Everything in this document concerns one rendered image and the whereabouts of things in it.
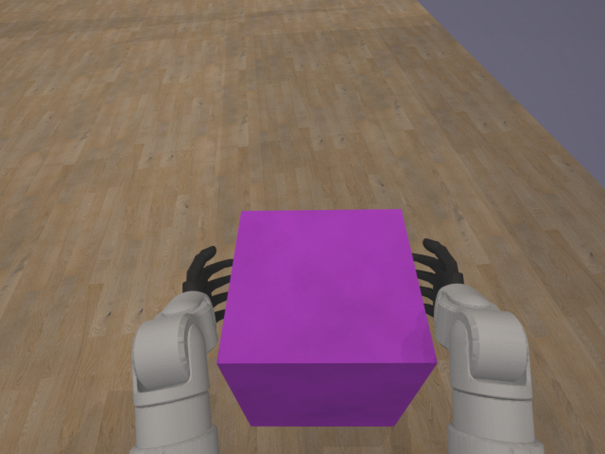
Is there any carton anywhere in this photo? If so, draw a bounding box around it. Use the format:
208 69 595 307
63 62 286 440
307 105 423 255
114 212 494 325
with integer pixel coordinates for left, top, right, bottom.
216 209 438 427

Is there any left robot hand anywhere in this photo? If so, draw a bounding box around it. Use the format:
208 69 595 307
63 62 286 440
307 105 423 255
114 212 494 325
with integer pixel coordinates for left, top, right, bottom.
182 246 233 322

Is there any right robot forearm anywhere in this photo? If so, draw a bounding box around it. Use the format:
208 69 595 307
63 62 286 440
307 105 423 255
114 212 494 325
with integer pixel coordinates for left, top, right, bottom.
434 284 545 454

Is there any right robot hand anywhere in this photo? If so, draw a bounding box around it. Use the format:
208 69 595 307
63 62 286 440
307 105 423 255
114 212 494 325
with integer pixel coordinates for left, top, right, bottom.
412 238 464 318

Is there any left robot forearm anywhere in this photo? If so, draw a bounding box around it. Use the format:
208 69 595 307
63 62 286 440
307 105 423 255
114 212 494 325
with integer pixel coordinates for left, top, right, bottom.
130 291 219 454

